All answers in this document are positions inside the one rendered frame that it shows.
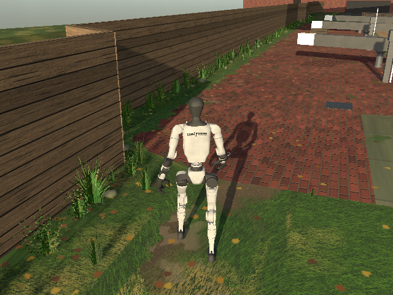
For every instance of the robot left upper arm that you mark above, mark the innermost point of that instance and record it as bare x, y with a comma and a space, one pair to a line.
174, 139

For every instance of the robot thigh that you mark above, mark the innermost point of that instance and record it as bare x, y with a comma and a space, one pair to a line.
182, 180
211, 192

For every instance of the right robot thigh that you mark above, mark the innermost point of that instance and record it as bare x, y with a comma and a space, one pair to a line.
211, 192

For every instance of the robot right upper arm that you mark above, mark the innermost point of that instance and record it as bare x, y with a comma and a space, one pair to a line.
215, 129

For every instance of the robot left hand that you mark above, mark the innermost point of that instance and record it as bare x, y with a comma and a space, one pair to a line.
160, 186

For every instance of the right robot forearm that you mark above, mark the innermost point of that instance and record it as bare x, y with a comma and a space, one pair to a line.
223, 158

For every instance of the left robot thigh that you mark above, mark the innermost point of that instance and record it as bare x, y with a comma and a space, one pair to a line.
182, 180

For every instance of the left robot forearm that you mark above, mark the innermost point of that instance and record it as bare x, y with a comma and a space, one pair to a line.
165, 166

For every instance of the robot right hand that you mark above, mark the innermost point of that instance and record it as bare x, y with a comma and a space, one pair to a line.
220, 167

